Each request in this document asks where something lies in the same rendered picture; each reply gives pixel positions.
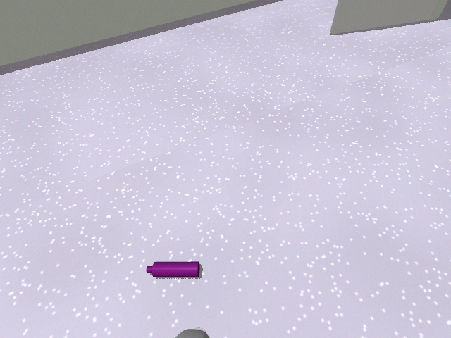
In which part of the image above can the bottle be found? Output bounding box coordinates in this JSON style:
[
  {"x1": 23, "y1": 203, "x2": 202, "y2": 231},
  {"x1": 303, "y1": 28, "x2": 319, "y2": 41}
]
[{"x1": 147, "y1": 262, "x2": 199, "y2": 277}]

